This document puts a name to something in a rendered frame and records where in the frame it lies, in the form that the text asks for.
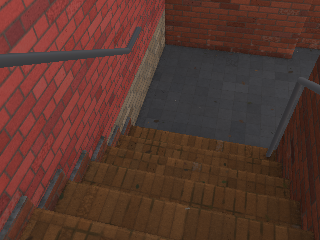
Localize stairs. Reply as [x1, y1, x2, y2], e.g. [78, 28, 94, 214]
[19, 125, 315, 240]

